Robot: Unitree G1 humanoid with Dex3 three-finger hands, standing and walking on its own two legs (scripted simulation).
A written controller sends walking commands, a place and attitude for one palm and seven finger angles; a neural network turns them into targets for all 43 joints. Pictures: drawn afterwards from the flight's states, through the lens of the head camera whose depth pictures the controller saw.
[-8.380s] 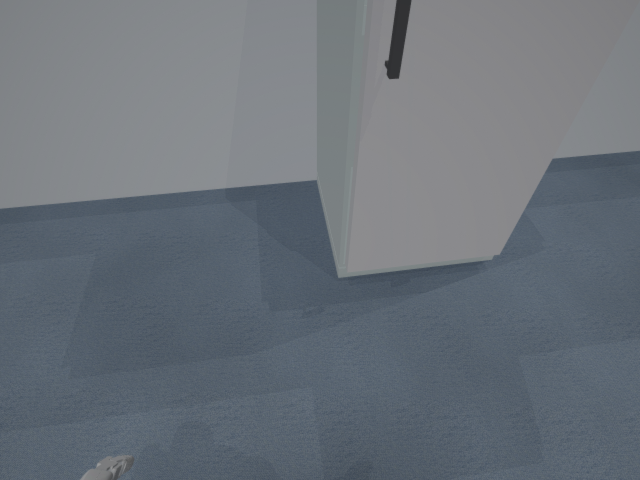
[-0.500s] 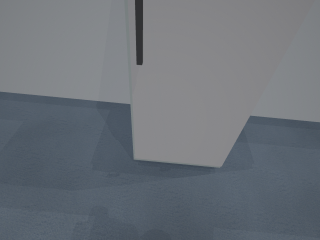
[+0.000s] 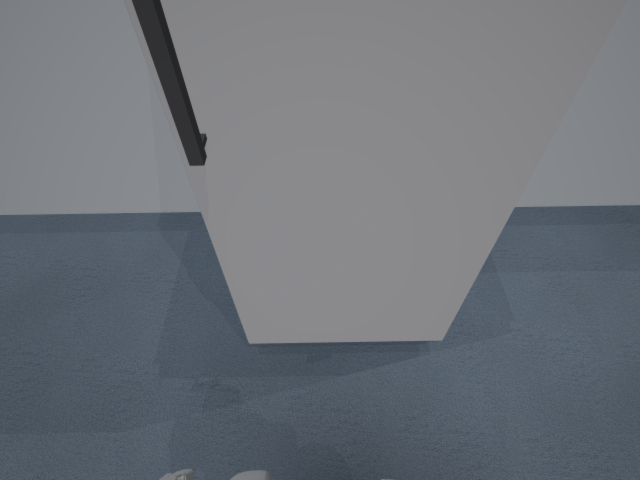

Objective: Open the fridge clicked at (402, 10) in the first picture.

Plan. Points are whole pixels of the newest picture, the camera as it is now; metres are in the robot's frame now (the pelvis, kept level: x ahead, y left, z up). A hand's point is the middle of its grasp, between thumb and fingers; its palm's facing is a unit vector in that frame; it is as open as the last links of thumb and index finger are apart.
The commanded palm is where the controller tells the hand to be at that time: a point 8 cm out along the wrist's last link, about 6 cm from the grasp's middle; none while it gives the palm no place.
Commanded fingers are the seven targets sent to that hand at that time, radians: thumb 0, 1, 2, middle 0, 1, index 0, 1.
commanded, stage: come to a stop and stand still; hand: left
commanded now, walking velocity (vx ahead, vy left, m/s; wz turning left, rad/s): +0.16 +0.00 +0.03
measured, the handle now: (162, 28) +0.55 +0.20 +0.28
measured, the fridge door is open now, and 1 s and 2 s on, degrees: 0 0 0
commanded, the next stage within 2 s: look again from close up in 1.56 s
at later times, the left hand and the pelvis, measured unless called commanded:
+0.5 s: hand out of the picture +0.08 +0.20 -0.17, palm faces +0.02 -0.98 -0.22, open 7.4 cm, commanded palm none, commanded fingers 0.00 0.90 0.90 -0.20 -0.30 -0.20 -0.30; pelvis +0.05 +0.02 +0.01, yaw -3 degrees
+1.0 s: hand out of the picture +0.02 +0.18 -0.17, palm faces +0.04 -0.98 -0.18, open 7.3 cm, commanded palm none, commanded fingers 0.00 0.90 0.90 -0.20 -0.30 -0.20 -0.30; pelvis +0.01 +0.01 +0.01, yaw -2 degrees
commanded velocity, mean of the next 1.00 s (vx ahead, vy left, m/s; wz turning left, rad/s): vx -0.04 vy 0.03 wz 0.00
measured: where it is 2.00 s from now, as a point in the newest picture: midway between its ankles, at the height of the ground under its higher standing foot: outside the picture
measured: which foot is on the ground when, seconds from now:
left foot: up 0.00-0.22, down 0.24-0.60, up 0.62-0.88, down 0.90-1.00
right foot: down 0.00-0.32, up 0.34-0.58, down 0.60-1.00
